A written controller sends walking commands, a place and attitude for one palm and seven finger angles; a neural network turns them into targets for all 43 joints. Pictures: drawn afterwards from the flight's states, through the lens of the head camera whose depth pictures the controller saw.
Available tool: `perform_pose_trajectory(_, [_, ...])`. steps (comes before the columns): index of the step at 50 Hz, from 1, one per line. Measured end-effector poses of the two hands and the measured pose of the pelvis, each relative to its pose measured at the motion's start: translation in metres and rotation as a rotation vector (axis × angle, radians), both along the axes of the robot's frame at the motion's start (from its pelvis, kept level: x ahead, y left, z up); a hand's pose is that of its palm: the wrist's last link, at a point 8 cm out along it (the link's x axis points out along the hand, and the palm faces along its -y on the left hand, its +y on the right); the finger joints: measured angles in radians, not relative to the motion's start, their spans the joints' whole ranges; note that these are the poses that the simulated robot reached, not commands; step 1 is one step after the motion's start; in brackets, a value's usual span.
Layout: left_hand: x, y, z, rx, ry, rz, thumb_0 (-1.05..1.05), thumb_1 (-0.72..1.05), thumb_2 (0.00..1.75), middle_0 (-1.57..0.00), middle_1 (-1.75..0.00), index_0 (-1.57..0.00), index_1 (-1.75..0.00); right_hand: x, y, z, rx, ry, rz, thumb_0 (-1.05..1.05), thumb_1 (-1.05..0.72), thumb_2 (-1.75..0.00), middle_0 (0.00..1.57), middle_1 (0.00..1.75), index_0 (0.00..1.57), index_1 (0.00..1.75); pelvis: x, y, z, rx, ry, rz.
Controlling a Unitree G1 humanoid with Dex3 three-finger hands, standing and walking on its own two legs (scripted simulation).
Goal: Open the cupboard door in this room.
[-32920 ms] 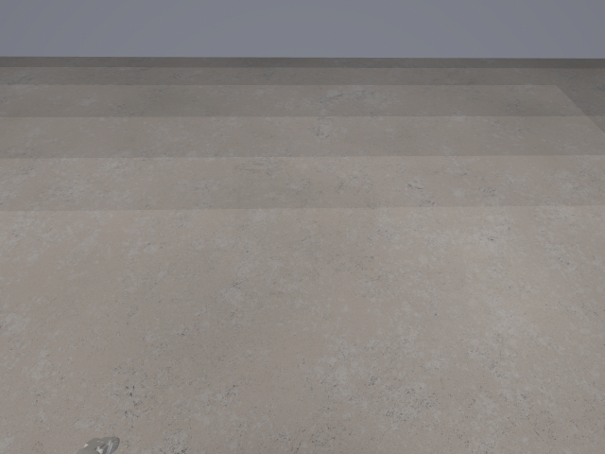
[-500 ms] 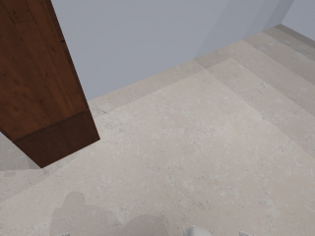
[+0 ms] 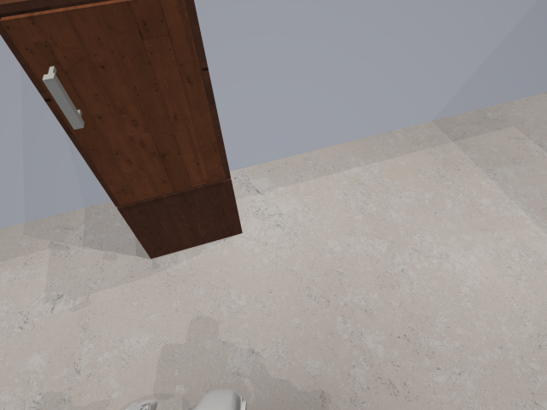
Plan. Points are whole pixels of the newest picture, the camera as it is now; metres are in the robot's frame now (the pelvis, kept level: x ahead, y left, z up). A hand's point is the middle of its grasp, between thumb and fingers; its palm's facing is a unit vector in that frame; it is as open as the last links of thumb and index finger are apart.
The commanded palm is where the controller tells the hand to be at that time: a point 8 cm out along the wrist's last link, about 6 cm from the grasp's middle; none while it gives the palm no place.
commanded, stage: turn to face it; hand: left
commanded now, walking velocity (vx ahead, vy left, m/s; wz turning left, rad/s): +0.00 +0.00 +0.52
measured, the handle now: (65, 98) +0.75 +0.52 +0.04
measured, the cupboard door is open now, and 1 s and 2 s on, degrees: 0 0 0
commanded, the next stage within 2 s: take the last steps up to it in 0.50 s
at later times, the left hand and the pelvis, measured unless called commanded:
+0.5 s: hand out of the picture +0.00 +0.28 -0.17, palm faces +0.27 -0.93 -0.24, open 7.4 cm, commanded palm none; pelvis -0.01 +0.06 +0.00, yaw +12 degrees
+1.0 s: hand out of the picture -0.07 +0.18 -0.15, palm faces +0.40 -0.89 -0.22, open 7.4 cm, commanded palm none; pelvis +0.03 +0.03 +0.01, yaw +20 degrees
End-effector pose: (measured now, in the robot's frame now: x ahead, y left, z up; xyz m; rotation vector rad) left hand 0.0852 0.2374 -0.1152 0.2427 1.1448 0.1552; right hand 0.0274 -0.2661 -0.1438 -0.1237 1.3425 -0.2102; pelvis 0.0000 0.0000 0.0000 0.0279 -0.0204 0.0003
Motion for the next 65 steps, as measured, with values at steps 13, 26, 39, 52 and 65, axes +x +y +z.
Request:
perform_pose_trajectory(13, [-0.120,0.078,-0.042,-0.029,0.219,0.264,0.01,0.90,0.90,-0.20,-0.30,-0.20,-0.30,0.106,0.072,0.022,-0.078,-0.177,0.285,0.01,-0.90,-0.90,0.20,0.30,0.20,0.30,-0.007,0.047,-0.012,-0.038,0.016,0.140])
perform_pose_trajectory(26, [-0.101,0.083,-0.020,-0.044,0.104,0.312,0.01,0.91,0.90,-0.20,-0.30,-0.19,-0.30,0.097,0.113,0.025,-0.012,-0.161,0.336,0.00,-0.90,-0.90,0.21,0.30,0.20,0.30,-0.008,0.056,0.004,-0.047,-0.003,0.222])
perform_pose_trajectory(39, [-0.093,0.021,-0.008,-0.033,0.012,0.330,0.01,0.90,0.90,-0.20,-0.30,-0.20,-0.30,0.049,0.062,-0.013,0.048,0.021,0.307,0.01,-0.90,-0.90,0.20,0.30,0.20,0.30,-0.002,0.019,-0.003,-0.007,-0.009,0.285])
perform_pose_trajectory(52, [-0.187,-0.018,-0.008,-0.125,0.279,0.520,0.01,0.91,0.90,-0.20,-0.30,-0.20,-0.30,0.087,0.077,0.002,0.034,0.078,0.386,0.01,-0.91,-0.90,0.20,0.30,0.20,0.30,0.033,0.039,0.009,-0.013,0.011,0.351])
perform_pose_trajectory(65, [-0.166,0.039,-0.036,-0.240,0.439,0.532,0.01,0.91,0.90,-0.20,-0.30,-0.20,-0.30,0.205,0.201,0.010,0.031,-0.194,0.427,-0.01,-0.93,-0.90,0.20,0.30,0.20,0.30,0.084,0.119,-0.006,-0.033,0.012,0.334])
